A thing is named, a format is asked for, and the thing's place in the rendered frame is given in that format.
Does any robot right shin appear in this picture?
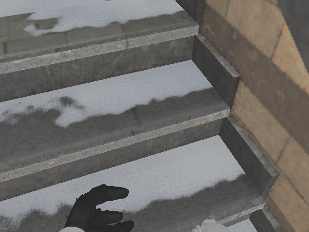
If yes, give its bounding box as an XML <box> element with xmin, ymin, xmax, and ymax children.
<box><xmin>201</xmin><ymin>219</ymin><xmax>229</xmax><ymax>231</ymax></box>

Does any left robot hand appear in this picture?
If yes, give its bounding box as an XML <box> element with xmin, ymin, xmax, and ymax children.
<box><xmin>64</xmin><ymin>184</ymin><xmax>134</xmax><ymax>232</ymax></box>

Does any right robot thigh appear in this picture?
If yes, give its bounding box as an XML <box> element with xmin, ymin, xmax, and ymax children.
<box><xmin>192</xmin><ymin>222</ymin><xmax>229</xmax><ymax>232</ymax></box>

